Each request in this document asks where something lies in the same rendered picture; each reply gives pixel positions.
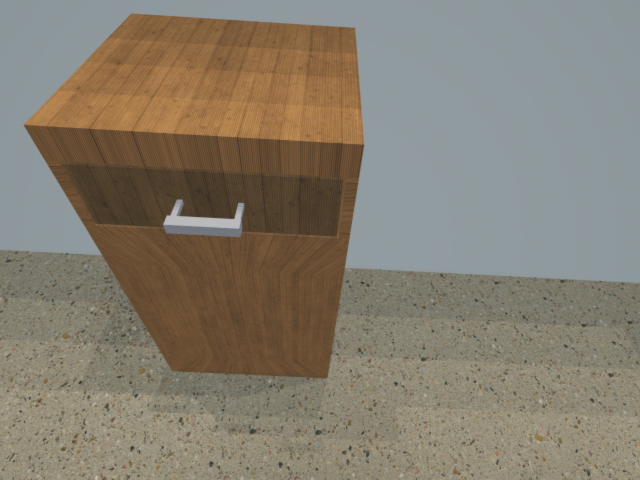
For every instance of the handle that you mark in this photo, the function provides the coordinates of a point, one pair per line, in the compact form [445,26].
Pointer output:
[175,224]

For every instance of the cabinet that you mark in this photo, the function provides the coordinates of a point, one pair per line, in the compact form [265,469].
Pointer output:
[228,95]

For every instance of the drawer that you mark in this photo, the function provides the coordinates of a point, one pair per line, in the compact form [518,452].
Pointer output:
[144,196]

